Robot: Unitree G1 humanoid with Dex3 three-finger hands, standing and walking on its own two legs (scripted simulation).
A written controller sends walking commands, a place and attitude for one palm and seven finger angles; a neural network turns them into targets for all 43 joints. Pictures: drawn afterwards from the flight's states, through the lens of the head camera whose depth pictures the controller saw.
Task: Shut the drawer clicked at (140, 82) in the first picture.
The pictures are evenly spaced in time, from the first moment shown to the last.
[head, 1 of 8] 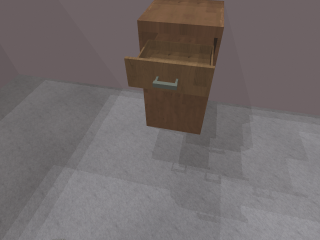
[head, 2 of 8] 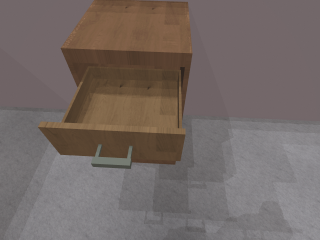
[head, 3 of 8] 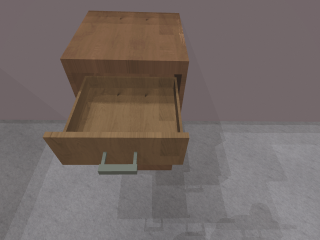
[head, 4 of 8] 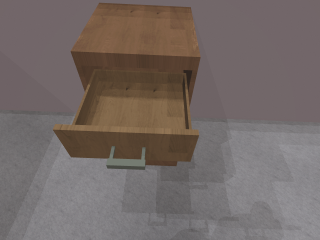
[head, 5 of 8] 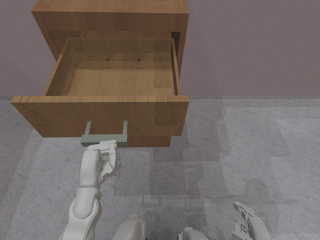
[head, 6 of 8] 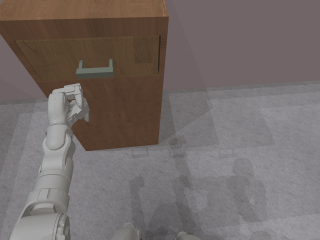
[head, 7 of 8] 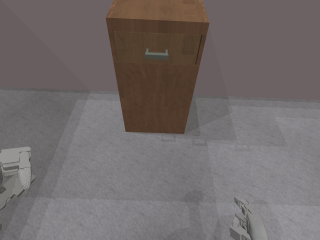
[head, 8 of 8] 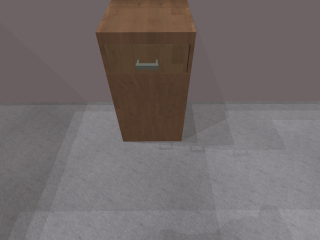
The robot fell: no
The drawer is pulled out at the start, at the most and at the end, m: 0.30 0.30 0.00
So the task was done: yes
